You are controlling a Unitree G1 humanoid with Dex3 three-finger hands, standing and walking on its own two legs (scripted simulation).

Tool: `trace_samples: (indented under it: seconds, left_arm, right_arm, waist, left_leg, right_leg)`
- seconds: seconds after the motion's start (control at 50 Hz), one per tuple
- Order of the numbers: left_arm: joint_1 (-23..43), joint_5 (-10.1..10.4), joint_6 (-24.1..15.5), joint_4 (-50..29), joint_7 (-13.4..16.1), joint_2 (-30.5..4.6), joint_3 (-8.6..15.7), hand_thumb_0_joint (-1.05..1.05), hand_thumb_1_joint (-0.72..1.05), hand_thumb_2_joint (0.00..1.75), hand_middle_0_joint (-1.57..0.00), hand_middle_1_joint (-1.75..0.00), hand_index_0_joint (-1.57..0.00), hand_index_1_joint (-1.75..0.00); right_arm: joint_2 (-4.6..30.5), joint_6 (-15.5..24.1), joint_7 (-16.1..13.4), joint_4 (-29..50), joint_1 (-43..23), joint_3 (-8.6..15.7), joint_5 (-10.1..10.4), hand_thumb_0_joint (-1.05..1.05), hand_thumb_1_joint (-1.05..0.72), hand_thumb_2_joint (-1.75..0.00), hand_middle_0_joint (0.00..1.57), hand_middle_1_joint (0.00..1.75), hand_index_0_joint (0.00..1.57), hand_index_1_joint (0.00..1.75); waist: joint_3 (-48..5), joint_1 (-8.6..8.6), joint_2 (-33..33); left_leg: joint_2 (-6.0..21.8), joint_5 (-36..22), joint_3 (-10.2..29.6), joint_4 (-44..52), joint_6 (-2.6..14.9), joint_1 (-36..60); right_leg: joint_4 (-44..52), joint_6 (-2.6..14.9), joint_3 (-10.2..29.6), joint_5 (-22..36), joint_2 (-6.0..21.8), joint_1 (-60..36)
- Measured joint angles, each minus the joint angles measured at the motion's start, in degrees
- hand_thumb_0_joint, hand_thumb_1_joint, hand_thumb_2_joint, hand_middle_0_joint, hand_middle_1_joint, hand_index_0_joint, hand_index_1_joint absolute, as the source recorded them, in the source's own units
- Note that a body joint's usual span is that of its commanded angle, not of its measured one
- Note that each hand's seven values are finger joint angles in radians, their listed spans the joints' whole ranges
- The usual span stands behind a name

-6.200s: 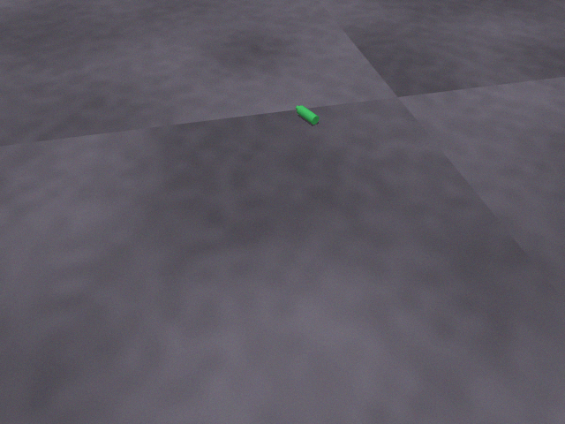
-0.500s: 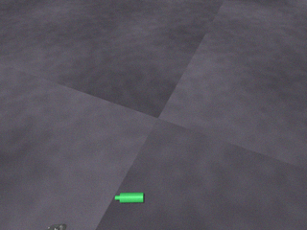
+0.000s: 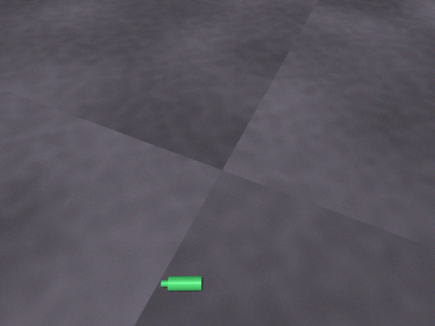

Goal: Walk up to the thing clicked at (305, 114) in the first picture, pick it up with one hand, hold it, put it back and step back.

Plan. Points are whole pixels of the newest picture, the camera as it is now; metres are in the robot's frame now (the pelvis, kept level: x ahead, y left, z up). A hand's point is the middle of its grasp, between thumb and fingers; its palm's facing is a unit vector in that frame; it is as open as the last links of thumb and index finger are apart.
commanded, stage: walk up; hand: left
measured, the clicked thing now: (181, 283) +0.39 +0.15 -0.75
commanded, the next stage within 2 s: stand in 0.72 s
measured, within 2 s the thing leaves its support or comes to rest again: neither
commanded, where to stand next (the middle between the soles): +0.04 -0.04 m, yaw +0 degrees
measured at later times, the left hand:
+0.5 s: hand out of the picture +0.09 +0.25 -0.16, palm faces +0.00 -0.95 -0.31, open 7.4 cm
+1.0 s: hand out of the picture +0.09 +0.25 -0.15, palm faces -0.01 -0.94 -0.33, open 7.4 cm
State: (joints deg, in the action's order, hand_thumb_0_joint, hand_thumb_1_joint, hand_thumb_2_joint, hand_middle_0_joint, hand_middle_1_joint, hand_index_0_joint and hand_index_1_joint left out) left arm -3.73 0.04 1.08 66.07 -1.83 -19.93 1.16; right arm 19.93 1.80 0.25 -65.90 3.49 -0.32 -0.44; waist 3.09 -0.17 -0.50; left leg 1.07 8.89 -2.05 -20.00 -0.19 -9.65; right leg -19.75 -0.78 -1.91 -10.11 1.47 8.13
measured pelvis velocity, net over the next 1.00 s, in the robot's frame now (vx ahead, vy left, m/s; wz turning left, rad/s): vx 0.01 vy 0.00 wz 0.01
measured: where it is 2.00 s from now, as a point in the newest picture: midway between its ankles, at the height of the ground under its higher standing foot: outside the picture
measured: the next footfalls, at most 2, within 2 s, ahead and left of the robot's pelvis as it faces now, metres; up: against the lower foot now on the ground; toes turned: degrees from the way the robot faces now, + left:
none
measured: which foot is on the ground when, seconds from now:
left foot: down 0.00-1.00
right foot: down 0.00-1.00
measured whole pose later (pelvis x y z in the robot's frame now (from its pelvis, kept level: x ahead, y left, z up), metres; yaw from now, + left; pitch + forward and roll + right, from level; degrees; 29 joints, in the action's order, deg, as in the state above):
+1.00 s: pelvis +0.01 +0.00 +0.00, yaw +0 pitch -2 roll +0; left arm -5.4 -0.5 -0.2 65.7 -0.7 -19.5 0.2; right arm 20.1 0.6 0.8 -66.5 4.8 -0.1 -0.5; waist 2.3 0.2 0.6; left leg 1.0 9.1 -1.6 -17.9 -0.4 -6.7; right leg -17.6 -0.7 -2.4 -10.5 1.5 4.9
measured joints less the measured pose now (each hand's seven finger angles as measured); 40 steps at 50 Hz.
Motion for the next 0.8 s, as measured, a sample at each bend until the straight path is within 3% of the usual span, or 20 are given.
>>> trace_samples:
  seconds: [0.26, 0.8]
  left_arm:
    - [-1.33, -0.04, -0.08, 0.79, 0.39, 0.3, -0.11, 0.0, 0.9, 0.9, -0.21, -0.3, -0.21, -0.3]
    - [-0.87, -0.58, -0.86, -0.53, 0.82, 0.57, -0.4, 0.0, 0.9, 0.9, -0.21, -0.3, -0.21, -0.3]
  right_arm:
    - [-0.19, -0.34, 0.06, -0.11, -0.53, 0.35, 0.3, 0.0, -0.91, -0.89, 0.2, 0.3, 0.21, 0.3]
    - [0.22, -0.98, 0.2, -0.45, 0.64, 0.44, -0.05, 0.0, -0.91, -0.89, 0.2, 0.3, 0.21, 0.3]
  waist:
    - [0.32, -0.44, 0.37]
    - [-0.47, 0.37, 0.56]
  left_leg:
    - [-0.22, 0.22, -0.03, 0.75, 0.15, 0.93]
    - [0.12, 0.25, 0.21, 1.64, -0.23, 2.33]
  right_leg:
    - [0.99, -0.27, 0.0, -0.12, 0.2, -1.06]
    - [2.21, 0.05, -0.24, -0.05, -0.19, -2.66]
